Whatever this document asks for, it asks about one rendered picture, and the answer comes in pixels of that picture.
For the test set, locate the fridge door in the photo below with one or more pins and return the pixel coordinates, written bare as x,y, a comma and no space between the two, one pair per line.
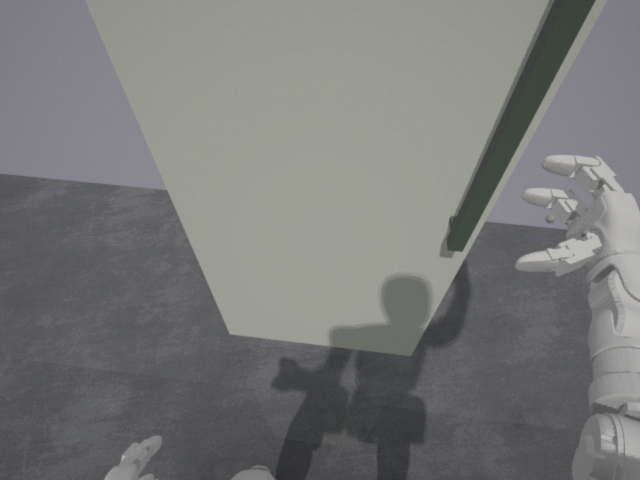
315,150

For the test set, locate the robot left shin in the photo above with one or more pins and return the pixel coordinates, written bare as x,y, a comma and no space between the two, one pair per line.
260,468

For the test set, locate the right robot forearm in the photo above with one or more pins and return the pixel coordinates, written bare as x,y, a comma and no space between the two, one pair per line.
614,335

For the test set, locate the handle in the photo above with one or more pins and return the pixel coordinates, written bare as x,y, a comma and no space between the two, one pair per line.
555,39

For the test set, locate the left robot hand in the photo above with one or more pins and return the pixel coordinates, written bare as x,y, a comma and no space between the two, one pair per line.
134,460

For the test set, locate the right robot hand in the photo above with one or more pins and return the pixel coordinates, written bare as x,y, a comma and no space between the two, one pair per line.
613,218

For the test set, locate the right robot upper arm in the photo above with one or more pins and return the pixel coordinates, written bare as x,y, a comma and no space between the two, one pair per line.
609,449

